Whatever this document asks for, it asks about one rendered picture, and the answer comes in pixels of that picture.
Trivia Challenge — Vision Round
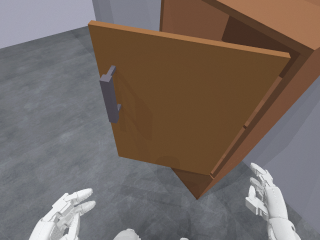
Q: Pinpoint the cupboard door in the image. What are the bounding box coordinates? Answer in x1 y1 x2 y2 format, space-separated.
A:
88 20 291 176

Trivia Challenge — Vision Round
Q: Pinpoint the left robot thigh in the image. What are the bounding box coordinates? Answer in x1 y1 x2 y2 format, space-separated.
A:
113 230 141 240

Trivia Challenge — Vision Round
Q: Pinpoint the right robot hand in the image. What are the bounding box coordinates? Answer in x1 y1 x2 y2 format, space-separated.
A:
245 163 288 222

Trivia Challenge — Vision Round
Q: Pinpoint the left robot hand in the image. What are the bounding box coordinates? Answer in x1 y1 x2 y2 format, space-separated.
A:
29 188 96 240

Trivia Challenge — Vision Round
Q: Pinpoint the handle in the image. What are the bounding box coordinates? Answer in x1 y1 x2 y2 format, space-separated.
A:
99 65 122 124

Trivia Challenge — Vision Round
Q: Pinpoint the robot right forearm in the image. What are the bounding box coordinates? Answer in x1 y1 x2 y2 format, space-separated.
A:
266 217 301 240

